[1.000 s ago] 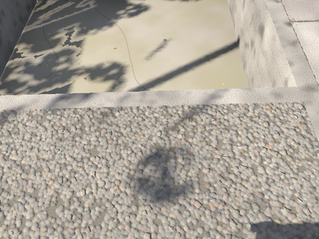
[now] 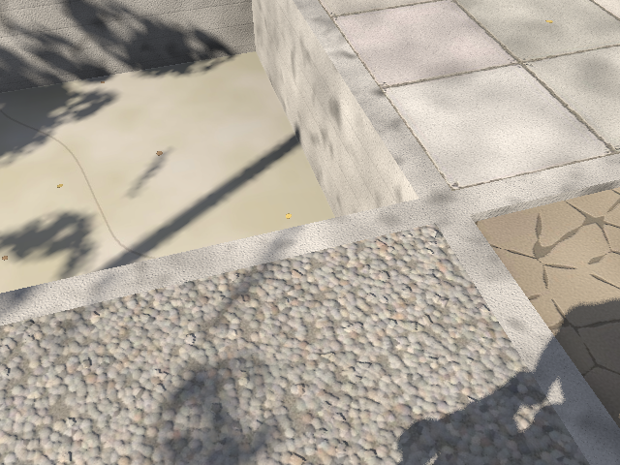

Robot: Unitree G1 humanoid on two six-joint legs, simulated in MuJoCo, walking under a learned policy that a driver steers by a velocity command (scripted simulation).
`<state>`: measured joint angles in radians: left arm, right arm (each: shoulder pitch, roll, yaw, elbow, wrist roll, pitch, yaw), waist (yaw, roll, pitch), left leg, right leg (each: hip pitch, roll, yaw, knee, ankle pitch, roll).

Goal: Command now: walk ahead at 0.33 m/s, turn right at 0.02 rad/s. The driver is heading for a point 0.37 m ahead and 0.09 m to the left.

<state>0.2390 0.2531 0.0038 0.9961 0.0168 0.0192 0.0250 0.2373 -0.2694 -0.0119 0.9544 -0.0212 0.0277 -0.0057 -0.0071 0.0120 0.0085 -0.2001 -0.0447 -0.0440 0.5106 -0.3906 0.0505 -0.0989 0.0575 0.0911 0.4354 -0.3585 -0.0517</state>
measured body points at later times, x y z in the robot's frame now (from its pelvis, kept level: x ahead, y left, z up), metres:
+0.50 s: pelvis +0.20 +0.06 +0.00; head +0.21 +0.07 +0.45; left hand +0.39 +0.29 -0.11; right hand +0.11 -0.18 -0.14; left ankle +0.08 +0.13 -0.74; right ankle +0.35 -0.08 -0.68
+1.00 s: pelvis +0.38 +0.04 -0.01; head +0.39 +0.04 +0.44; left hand +0.39 +0.28 -0.16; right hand +0.43 -0.19 -0.16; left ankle +0.40 +0.17 -0.73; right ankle +0.45 -0.02 -0.74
